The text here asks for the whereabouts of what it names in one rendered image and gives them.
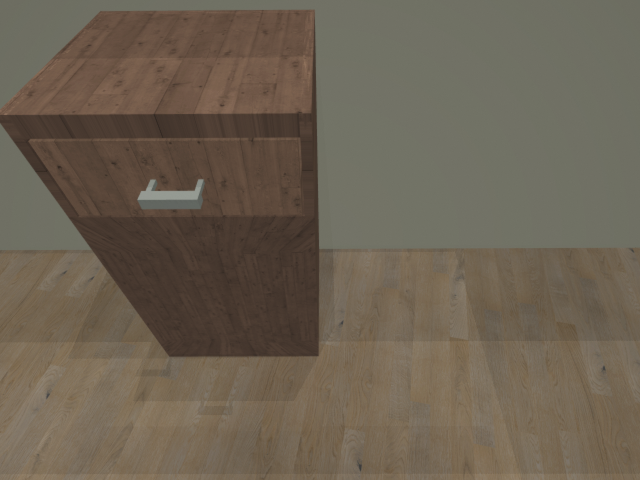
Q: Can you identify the cabinet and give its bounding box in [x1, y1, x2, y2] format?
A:
[0, 10, 319, 357]

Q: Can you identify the drawer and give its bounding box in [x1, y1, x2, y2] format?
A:
[28, 137, 303, 216]

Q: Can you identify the handle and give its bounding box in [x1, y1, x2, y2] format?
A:
[137, 179, 205, 209]

